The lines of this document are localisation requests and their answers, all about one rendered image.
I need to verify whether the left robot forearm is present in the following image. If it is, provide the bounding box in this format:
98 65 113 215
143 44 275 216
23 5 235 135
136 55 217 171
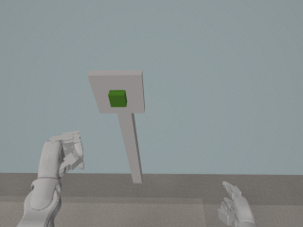
16 177 62 227

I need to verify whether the button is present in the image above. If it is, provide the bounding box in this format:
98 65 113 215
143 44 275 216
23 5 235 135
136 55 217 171
108 90 128 108

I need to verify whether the left robot hand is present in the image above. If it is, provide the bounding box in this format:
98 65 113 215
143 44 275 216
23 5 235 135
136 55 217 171
37 131 84 180

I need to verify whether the panel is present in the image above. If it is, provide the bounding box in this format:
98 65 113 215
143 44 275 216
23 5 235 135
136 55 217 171
87 70 145 183

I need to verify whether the right robot hand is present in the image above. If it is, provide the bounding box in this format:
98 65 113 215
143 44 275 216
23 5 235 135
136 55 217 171
218 181 256 227

